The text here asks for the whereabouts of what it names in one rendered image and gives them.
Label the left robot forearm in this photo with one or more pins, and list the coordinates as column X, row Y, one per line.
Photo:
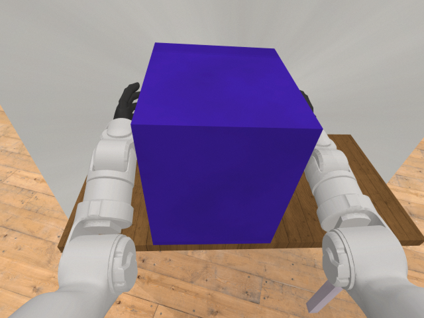
column 106, row 206

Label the left robot hand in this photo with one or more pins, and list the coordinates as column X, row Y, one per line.
column 126, row 106

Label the left robot upper arm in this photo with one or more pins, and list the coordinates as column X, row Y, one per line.
column 94, row 271

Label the right robot forearm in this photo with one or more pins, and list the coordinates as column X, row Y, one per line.
column 339, row 199

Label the right robot upper arm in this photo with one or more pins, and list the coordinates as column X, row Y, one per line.
column 369, row 264

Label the carton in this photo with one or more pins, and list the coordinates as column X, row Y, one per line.
column 222, row 136

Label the table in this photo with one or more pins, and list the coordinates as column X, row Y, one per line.
column 299, row 227

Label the right robot hand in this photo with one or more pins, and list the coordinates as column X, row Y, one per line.
column 307, row 100

